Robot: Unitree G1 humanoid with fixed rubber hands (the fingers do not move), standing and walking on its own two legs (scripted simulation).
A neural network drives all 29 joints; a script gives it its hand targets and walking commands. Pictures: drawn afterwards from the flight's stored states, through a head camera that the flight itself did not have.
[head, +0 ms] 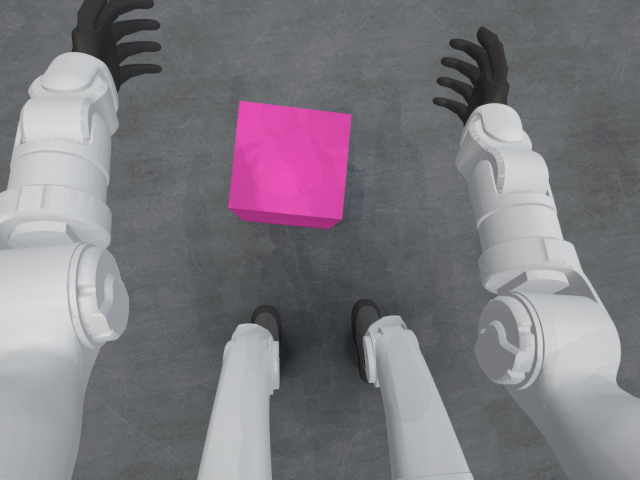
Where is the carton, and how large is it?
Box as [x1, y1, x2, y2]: [228, 101, 351, 228]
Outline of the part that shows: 239,101 228,207 243,220 329,228 340,220 342,214 351,115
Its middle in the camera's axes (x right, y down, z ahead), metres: -0.07 -0.15 +0.85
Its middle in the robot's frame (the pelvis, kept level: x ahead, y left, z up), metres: +0.53 +0.02 -0.52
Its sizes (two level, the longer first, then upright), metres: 0.210 0.200 0.250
